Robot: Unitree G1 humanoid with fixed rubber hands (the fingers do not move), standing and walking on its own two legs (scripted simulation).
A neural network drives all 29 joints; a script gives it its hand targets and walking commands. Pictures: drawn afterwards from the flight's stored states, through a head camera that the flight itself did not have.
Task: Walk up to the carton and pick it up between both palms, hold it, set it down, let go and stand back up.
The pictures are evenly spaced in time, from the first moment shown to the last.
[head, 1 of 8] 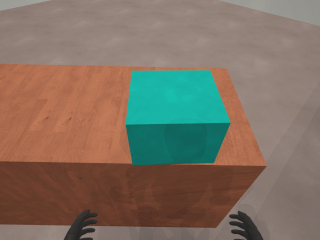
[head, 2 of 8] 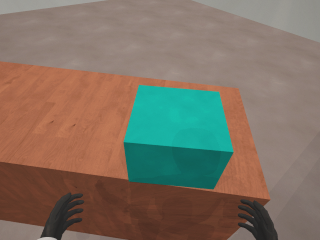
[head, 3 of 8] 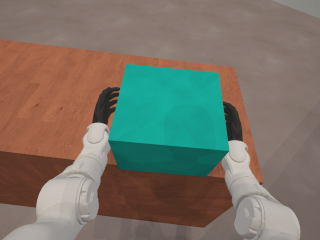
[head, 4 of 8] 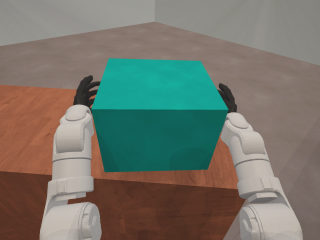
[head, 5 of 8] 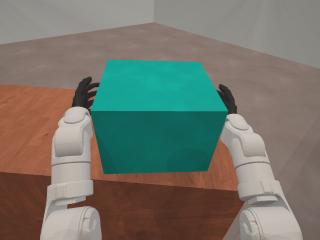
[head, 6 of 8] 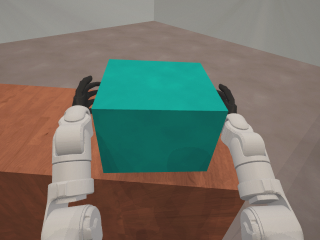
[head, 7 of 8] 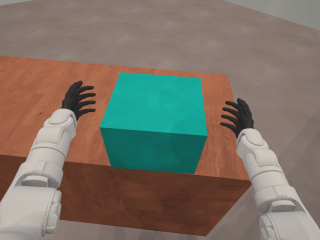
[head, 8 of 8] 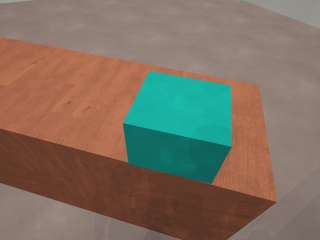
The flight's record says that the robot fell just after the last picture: no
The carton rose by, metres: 0.17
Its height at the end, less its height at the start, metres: +0.00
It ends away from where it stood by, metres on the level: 0.02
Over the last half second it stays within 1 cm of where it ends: yes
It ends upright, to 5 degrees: yes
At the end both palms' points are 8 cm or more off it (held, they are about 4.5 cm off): yes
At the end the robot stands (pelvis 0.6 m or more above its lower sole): yes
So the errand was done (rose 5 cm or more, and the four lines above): yes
